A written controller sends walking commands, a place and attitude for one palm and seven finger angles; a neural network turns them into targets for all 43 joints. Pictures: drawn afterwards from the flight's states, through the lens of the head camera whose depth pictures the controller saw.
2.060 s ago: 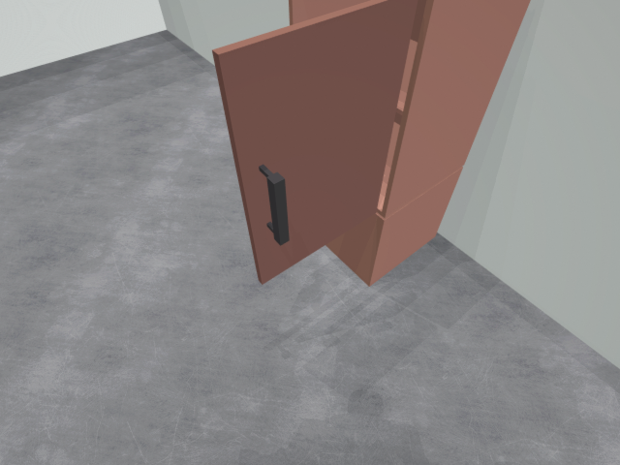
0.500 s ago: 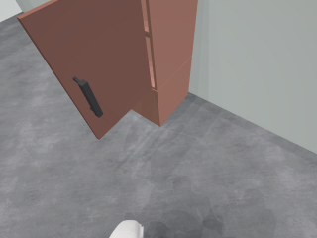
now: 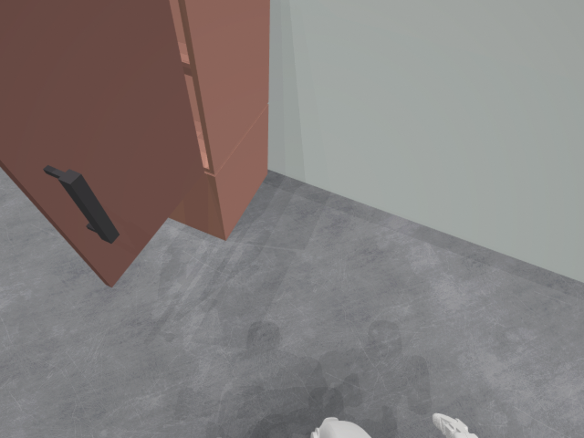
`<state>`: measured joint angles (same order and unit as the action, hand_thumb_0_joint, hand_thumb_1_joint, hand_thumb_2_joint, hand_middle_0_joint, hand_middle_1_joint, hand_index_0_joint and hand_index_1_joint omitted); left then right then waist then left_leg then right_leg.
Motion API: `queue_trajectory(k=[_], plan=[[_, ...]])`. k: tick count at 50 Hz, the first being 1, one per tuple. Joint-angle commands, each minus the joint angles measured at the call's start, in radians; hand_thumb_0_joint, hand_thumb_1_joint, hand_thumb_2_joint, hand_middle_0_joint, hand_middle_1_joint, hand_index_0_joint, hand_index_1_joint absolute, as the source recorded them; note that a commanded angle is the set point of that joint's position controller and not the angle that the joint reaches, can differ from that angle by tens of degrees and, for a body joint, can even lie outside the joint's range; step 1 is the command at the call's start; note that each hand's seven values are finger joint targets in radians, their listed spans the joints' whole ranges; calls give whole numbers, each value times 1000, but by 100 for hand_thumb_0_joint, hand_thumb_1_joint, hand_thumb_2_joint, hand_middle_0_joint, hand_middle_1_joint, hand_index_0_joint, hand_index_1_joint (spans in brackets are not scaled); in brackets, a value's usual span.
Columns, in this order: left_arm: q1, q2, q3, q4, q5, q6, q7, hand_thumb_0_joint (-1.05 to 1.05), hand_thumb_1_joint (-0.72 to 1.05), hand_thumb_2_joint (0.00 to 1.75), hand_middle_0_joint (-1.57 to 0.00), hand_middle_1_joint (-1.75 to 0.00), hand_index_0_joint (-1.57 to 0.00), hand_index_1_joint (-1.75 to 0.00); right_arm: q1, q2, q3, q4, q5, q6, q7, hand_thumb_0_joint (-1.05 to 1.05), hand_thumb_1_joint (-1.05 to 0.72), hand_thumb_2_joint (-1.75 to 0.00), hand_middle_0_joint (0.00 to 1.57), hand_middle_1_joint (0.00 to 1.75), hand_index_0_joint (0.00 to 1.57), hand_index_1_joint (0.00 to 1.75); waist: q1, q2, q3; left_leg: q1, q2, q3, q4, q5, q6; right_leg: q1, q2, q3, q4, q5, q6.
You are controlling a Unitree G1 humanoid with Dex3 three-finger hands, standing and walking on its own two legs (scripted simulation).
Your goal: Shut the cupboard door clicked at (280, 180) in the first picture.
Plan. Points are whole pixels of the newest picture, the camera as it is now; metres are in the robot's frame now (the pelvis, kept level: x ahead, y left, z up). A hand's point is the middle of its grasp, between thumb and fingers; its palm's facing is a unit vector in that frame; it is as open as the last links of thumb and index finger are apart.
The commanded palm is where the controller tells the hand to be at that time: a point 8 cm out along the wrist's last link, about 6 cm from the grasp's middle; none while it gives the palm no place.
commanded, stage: walk to a spot facing it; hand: left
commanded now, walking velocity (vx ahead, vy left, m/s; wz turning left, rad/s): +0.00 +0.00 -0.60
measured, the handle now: (83, 206) +0.44 +0.41 -0.06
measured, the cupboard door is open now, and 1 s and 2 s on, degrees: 89 89 89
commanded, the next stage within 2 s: turn to face it in 1.52 s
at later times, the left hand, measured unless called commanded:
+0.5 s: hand (231, 395) +0.19 +0.11 -0.16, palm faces -0.34 -0.91 -0.23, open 7.4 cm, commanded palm none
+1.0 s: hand (353, 282) +0.41 -0.09 -0.17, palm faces -0.65 -0.73 -0.20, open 7.4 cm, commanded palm none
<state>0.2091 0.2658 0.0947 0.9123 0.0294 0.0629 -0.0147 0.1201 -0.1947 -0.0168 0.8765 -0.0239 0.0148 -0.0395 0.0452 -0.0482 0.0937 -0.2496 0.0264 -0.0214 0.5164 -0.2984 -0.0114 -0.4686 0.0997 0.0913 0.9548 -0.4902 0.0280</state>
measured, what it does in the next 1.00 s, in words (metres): walks ahead, turning right: right foot, then left foot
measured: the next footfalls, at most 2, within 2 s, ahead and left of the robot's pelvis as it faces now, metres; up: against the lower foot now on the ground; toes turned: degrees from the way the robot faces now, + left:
right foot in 0.26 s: +0.03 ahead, -0.15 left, +0.00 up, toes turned -14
left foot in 0.62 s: +0.14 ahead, +0.06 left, +0.00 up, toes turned -20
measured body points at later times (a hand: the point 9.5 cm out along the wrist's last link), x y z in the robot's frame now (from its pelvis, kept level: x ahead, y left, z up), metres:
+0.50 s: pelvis +0.03 -0.05 +0.00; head +0.09 -0.07 +0.45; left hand +0.20 +0.16 -0.14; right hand +0.00 -0.32 -0.14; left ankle +0.06 +0.10 -0.68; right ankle -0.01 -0.14 -0.74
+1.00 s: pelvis +0.18 -0.15 -0.03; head +0.23 -0.19 +0.42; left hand +0.45 -0.05 -0.16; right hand -0.04 -0.28 -0.16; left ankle +0.11 +0.07 -0.72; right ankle +0.20 -0.26 -0.74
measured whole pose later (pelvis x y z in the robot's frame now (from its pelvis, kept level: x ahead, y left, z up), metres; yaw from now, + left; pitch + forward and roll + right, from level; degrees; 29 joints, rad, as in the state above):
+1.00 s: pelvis +0.18 -0.15 -0.03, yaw -38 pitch +1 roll +0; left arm 0.05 0.24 0.06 0.88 0.03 0.00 -0.07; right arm 0.48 -0.19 -0.01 1.03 -0.02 -0.03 -0.01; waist -0.04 -0.01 0.12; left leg -0.01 0.19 0.27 0.67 -0.49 -0.08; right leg -0.46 -0.01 -0.14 0.65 -0.22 -0.09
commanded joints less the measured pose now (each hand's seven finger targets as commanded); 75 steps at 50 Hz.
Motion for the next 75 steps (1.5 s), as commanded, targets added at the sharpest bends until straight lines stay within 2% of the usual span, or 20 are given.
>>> queue_trajectory(k=[1, 7, 11, 13, 18, 28, 29, 31, 33, 38, 45, 48, 49, 50, 52, 57, 67, 71, 73, 75], plan=[[-20, 68, 17, -93, -7, -19, -20, 0, 90, 90, -20, -30, -20, -30, 30, -189, -46, -67, -12, -19, -19, 0, -90, -90, 20, 30, 20, 30, -21, 261, -76, 101, 269, -67, -156, 561, 149, -107, -101, -66, 191, 26, 39], [-115, 44, -10, -118, -9, -31, -32, 0, 90, 90, -20, -30, -20, -30, 172, -237, -69, -21, -11, -15, -7, 0, -90, -90, 20, 30, 20, 30, -90, 284, -143, 227, 263, 48, -46, 743, 109, 25, -82, -193, -157, 58, 15], [20, 94, 2, -74, -11, -41, -28, 0, 90, 90, -20, -30, -20, -30, 119, -256, -76, -36, 2, -8, 4, 0, -90, -90, 20, 30, 20, 30, -1, 203, -165, 51, 240, 118, 155, 564, 27, 360, -91, -182, -480, 349, -32], [176, 297, 42, -29, -5, -52, 6, 0, 90, 90, -20, -30, -20, -30, 43, -139, -49, -109, 19, -2, 9, 0, -90, -90, 20, 30, 20, 30, 75, -280, -225, -330, 28, 150, 617, -386, -63, 568, -514, 364, -551, 1070, -234], [-46, 161, 13, -102, -7, -40, 32, 0, 90, 90, -20, -30, -20, -30, 71, -152, -51, -46, 7, 20, 17, 0, -90, -90, 20, 30, 20, 30, -31, -149, -135, -282, 80, 30, 641, -133, -67, 307, -319, 179, -605, 506, -210], [-47, 159, 24, -86, -5, -64, 2, 0, 90, 90, -20, -30, -20, -30, 157, -123, -53, -25, 3, -39, 32, 0, -90, -90, 20, 30, 20, 30, -75, -70, -83, 82, -17, 107, 6, -35, -49, 87, -225, 272, -607, -35, -188], [-73, 115, 15, -100, -8, -65, -2, 0, 90, 90, -20, -30, -20, -30, 245, -156, -58, 3, 3, -51, 21, 0, -90, -90, 20, 30, 20, 30, -121, 9, -102, 260, 36, 62, -120, -51, -33, -38, -166, 219, -498, -36, -143], [-161, 38, -7, -168, -14, -73, -18, 0, 90, 90, -20, -30, -20, -30, 408, -307, -86, 32, -22, -65, 4, 0, -90, -90, 20, 30, 20, 30, -189, 362, -95, 358, 509, -526, -354, -324, 151, -335, -42, -55, 53, -135, -44], [-168, 61, 8, -155, 7, -84, -36, 0, 90, 90, -20, -30, -20, -30, 330, -239, -63, 0, -22, -70, 11, 0, -90, -90, 20, 30, 20, 30, -133, 139, -31, 234, 457, -407, -354, -164, 174, -315, -134, -30, 209, 18, -34], [-168, -19, -20, -113, 0, -65, -61, 0, 90, 90, -20, -30, -20, -30, 323, -158, -36, 38, -13, -88, 0, 0, -90, -90, 20, 30, 20, 30, -93, 221, -34, 298, 287, 76, -231, 497, 76, -294, -165, -144, 162, 194, -12], [-211, -13, -33, -101, -4, -65, -62, 0, 90, 90, -20, -30, -20, -30, 372, -189, -43, 84, -12, -80, 7, 0, -90, -90, 20, 30, 20, 30, -86, 231, -59, 289, 303, 242, -129, 801, 72, -10, -85, -282, -235, 213, -70], [148, 80, 4, 4, 0, -81, -43, 0, 90, 90, -20, -30, -20, -30, 252, -217, -48, 55, 6, -78, 15, 0, -90, -90, 20, 30, 20, 30, 107, 168, -201, 71, 259, 305, 291, 821, 12, 515, -57, -254, -362, 296, -137], [285, 202, 37, 36, 3, -91, -28, 0, 90, 90, -20, -30, -20, -30, 240, -146, -34, 21, 26, -79, 27, 0, -90, -90, 20, 30, 20, 30, 161, -104, -298, -232, 134, 302, 633, 185, -26, 784, -312, 100, -453, 269, -230], [306, 273, 47, 48, -20, -91, -13, 0, 90, 90, -20, -30, -20, -30, 215, -112, -33, -14, 34, -77, 22, 0, -90, -90, 20, 30, 20, 30, 132, -236, -345, -416, 25, 168, 919, -325, -43, 800, -520, 525, -626, 374, -310], [118, 188, 24, -2, -28, -87, 8, 0, 90, 90, -20, -30, -20, -30, 145, -134, -47, -1, 20, -69, 25, 0, -90, -90, 20, 30, 20, 30, 53, -36, -99, -454, 139, 20, 905, -111, -23, 490, -475, 359, -703, 223, -280], [-24, 88, -9, -19, -4, -120, 14, 0, 90, 90, -20, -30, -20, -30, 248, -68, -38, 73, -5, -27, 36, 0, -90, -90, 20, 30, 20, 30, -99, -27, -74, -235, 141, 42, 595, 7, -47, 168, -319, 74, -754, 295, -223], [164, 72, -8, 86, -9, -144, 13, 0, 90, 90, -20, -30, -20, -30, -48, -55, -39, -16, 1, -70, 55, 0, -90, -90, 20, 30, 20, 30, 0, -49, -63, -339, 71, 90, 162, 70, -36, 514, -318, 90, -646, 738, -226], [124, 76, -8, 80, -20, -142, 17, 0, 90, 90, -20, -30, -20, -30, 161, -111, -54, 63, -10, -85, 35, 0, -90, -90, 20, 30, 20, 30, -120, -11, -136, 128, 12, 131, -44, 192, 16, 327, -241, 10, -353, 922, -149], [147, 2, -26, 42, -35, -146, 6, 0, 90, 90, -20, -30, -20, -30, 421, -286, -92, 117, -29, -88, 20, 0, -90, -90, 20, 30, 20, 30, -188, 339, -324, 539, 484, -416, -131, 382, 227, -100, -37, -137, 240, -30, -65], [40, 26, -15, 14, -13, -138, 8, 0, 90, 90, -20, -30, -20, -30, 311, -221, -71, 88, -16, -75, 19, 0, -90, -90, 20, 30, 20, 30, -147, 138, -163, 296, 491, -352, -210, 231, 249, -200, -134, -58, 416, -38, -66]])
